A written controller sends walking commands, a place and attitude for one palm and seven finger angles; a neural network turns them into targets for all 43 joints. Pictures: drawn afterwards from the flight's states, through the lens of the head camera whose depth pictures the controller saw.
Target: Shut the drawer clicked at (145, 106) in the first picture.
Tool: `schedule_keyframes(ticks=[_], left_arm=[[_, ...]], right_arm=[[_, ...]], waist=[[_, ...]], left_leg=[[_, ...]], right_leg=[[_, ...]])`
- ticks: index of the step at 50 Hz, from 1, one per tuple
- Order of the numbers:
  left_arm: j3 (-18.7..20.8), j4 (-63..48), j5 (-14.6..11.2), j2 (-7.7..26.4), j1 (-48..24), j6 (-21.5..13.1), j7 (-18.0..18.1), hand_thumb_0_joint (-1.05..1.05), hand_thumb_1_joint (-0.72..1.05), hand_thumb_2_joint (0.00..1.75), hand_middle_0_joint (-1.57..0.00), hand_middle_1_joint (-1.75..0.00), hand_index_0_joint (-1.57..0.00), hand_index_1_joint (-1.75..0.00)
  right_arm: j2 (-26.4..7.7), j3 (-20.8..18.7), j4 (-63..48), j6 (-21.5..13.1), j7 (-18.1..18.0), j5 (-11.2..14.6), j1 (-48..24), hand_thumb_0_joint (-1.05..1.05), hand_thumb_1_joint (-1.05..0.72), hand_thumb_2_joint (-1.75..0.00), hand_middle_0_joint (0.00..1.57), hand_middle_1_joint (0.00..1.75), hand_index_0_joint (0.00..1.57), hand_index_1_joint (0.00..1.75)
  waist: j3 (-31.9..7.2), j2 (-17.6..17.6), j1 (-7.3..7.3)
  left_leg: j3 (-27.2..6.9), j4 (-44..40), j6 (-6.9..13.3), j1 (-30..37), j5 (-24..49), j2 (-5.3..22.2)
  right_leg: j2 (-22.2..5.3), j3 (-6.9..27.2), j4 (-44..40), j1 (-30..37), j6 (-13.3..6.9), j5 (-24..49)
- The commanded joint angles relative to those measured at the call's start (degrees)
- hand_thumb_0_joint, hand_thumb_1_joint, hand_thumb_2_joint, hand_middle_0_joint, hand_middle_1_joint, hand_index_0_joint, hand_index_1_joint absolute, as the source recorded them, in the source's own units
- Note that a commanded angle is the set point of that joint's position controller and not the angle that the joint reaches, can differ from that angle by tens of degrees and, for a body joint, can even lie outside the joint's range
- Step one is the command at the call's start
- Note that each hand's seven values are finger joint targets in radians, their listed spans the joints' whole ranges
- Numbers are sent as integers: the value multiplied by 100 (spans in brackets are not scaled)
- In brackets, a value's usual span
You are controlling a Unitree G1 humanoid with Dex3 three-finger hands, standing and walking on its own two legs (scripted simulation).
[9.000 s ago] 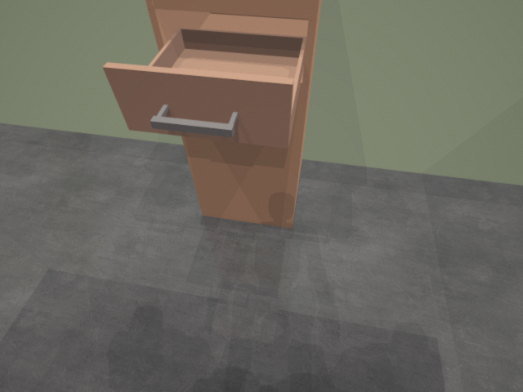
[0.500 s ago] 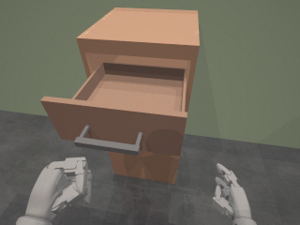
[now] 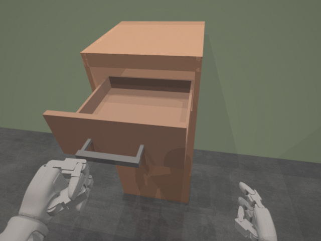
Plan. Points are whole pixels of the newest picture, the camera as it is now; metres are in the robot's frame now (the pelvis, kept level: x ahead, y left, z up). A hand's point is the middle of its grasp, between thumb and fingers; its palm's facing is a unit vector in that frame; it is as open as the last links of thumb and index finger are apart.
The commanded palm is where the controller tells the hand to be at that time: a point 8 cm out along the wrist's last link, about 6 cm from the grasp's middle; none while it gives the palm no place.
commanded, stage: raise the hand and make a fist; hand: left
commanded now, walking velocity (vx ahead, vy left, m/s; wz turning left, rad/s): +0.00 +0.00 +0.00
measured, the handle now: (111, 152) +0.31 +0.18 +0.09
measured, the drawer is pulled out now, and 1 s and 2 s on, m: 0.29 0.29 0.28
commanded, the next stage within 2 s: bring the fist close to the handle in 0.14 s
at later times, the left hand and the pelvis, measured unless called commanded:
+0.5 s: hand (86, 190) +0.17 +0.16 +0.15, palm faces -0.04 -0.99 -0.11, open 3.3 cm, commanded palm +0.13 +0.21 +0.16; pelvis +0.01 +0.00 +0.00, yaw +0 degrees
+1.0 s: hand (102, 187) +0.20 +0.16 +0.11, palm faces -0.06 -1.00 -0.06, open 3.3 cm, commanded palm +0.18 +0.21 +0.11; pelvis +0.01 +0.01 -0.01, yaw +0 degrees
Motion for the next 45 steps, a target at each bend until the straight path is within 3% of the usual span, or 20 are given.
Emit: schedule_keyframes(ticks=[1, 3, 5, 8, 10, 14, 15, 16, 18, 21, 22, 25, 27, 29, 30, 31, 34, 39, 43, 45], left_arm=[[790, -1125, -142, 769, -538, -534, 118, 0, 90, 90, -140, -160, -140, -160], [873, -929, -212, 784, -498, -576, 87, 0, 90, 90, -140, -160, -140, -160], [877, -895, -260, 757, -479, -589, 12, 0, 90, 90, -140, -160, -140, -160], [982, -701, -326, 829, -497, -595, -99, 0, 90, 90, -140, -160, -140, -160], [994, -756, -327, 836, -443, -618, -150, 0, 90, 90, -140, -160, -140, -160], [1091, -401, -409, 778, -323, -679, -238, 0, 90, 90, -140, -160, -140, -160], [1109, -340, -409, 770, -262, -700, -258, 0, 90, 90, -140, -160, -140, -160], [975, -406, -387, 668, -303, -752, -280, 0, 90, 90, -140, -160, -140, -160], [759, -393, -356, 545, -363, -837, -294, 0, 90, 90, -140, -160, -140, -160], [542, -465, -217, 470, -508, -994, -219, 0, 90, 90, -140, -160, -140, -160], [587, -340, -171, 506, -484, -1038, -168, 0, 90, 90, -140, -160, -140, -160], [578, -261, -22, 560, -639, -1163, -67, 0, 90, 90, -140, -160, -140, -160], [471, -49, 1, 443, -719, -1215, -21, 0, 90, 90, -140, -160, -140, -160], [373, -8, 11, 381, -869, -1278, -33, 0, 90, 90, -140, -160, -140, -160], [392, -21, 46, 409, -919, -1293, -18, 0, 90, 90, -140, -160, -140, -160], [196, -59, 60, 258, -925, -1311, -17, 0, 90, 90, -140, -160, -140, -160], [124, 186, 86, 188, -880, -1323, -17, 0, 90, 90, -140, -160, -140, -160], [-98, 142, 221, 25, -664, -1450, 107, 0, 90, 90, -140, -160, -140, -160], [-268, 205, 319, -91, -760, -1586, 289, 0, 90, 90, -140, -160, -140, -160], [-172, 314, 373, 31, -907, -1676, 396, 0, 90, 90, -140, -160, -140, -160]], right_arm=[[-437, -239, -1004, -464, -56, 9, -1025, 0, -90, -90, 20, 30, 20, 30], [-452, -266, -971, -510, -84, 11, -998, 0, -90, -90, 20, 30, 20, 30], [-467, -265, -941, -584, -88, 27, -1077, 0, -90, -90, 20, 30, 20, 30], [-494, -279, -903, -632, -125, 32, -1008, 0, -90, -90, 20, 30, 20, 30], [-510, -280, -890, -694, -107, 39, -1069, 0, -90, -90, 20, 30, 20, 30], [-520, -303, -807, -740, -127, 19, -948, 0, -90, -90, 20, 30, 20, 30], [-526, -307, -773, -739, -105, 18, -1019, 0, -90, -90, 20, 30, 20, 30], [-535, -307, -777, -734, -89, 7, -941, 0, -90, -90, 20, 30, 20, 30], [-528, -317, -789, -744, -72, -2, -896, 0, -90, -90, 20, 30, 20, 30], [-519, -330, -762, -777, -46, -55, -851, 0, -90, -90, 20, 30, 20, 30], [-502, -357, -737, -764, -47, -62, -849, 0, -90, -90, 20, 30, 20, 30], [-492, -360, -682, -698, -28, -101, -903, 0, -90, -90, 20, 30, 20, 30], [-467, -370, -665, -636, -46, -129, -830, 0, -90, -90, 20, 30, 20, 30], [-483, -363, -667, -596, -40, -152, -827, 0, -90, -90, 20, 30, 20, 30], [-498, -378, -671, -586, -20, -147, -868, 0, -90, -90, 20, 30, 20, 30], [-466, -349, -703, -583, -5, -163, -837, 0, -90, -90, 20, 30, 20, 30], [-489, -391, -663, -495, 26, -186, -766, 0, -90, -90, 20, 30, 20, 30], [-461, -438, -747, -363, 113, -239, -732, 0, -90, -90, 20, 30, 20, 30], [-458, -446, -765, -205, 159, -272, -687, 0, -90, -90, 20, 30, 20, 30], [-483, -469, -725, -123, 144, -284, -672, 0, -90, -90, 20, 30, 20, 30]], waist=[[215, -247, 14], [230, -487, 14], [262, -228, 27], [252, -514, 10], [181, -279, 39], [85, -777, 15], [87, -695, 40], [49, -453, 10], [58, -543, -33], [83, -404, -73], [104, -539, -69], [96, -254, -74], [180, -448, -125], [50, -381, -143], [-68, -176, -141], [-25, -218, -156], [-137, -444, -188], [-342, -437, -180], [-153, -405, -269], [-129, -360, -294]], left_leg=[[18, -470, 300, 346, 436, -231], [11, -434, 303, 337, 445, -227], [6, -406, 303, 396, 492, -226], [-3, -423, 308, 377, 581, -225], [6, -409, 305, 444, 681, -238], [-39, -418, 310, 418, 864, -233], [-44, -400, 301, 414, 906, -236], [-14, -444, 304, 468, 983, -249], [-10, -449, 314, 453, 975, -257], [-21, -459, 327, 427, 908, -272], [-20, -460, 323, 377, 869, -263], [-3, -459, 316, 327, 753, -278], [-23, -483, 321, 283, 749, -266], [-17, -475, 319, 292, 770, -277], [-8, -479, 319, 344, 758, -275], [-17, -502, 318, 323, 815, -265], [-10, -440, 322, 293, 1026, -265], [-5, -392, 316, 248, 1207, -259], [-48, -371, 291, 67, 1060, -233], [-58, -361, 276, -7, 847, -230]], right_leg=[[-11, 412, -1213, -705, 190, 438], [-28, 489, -1300, -700, 222, 392], [-37, 533, -1342, -703, 217, 502], [-59, 588, -1345, -665, 269, 684], [-48, 570, -1307, -579, 255, 840], [-46, 529, -1166, -522, 339, 1449], [-22, 521, -1157, -474, 316, 1527], [-16, 448, -1066, -475, 295, 1677], [11, 365, -987, -527, 292, 1706], [22, 321, -961, -579, 245, 1506], [34, 300, -946, -607, 242, 1429], [35, 321, -948, -632, 204, 1202], [36, 271, -923, -680, 201, 1173], [23, 267, -876, -632, 205, 1211], [28, 254, -857, -595, 188, 1196], [14, 184, -804, -604, 182, 1266], [29, 139, -688, -571, 199, 1631], [18, 59, -486, -551, 185, 1787], [41, -12, -382, -753, 168, 1507], [50, 17, -404, -813, 153, 1203]])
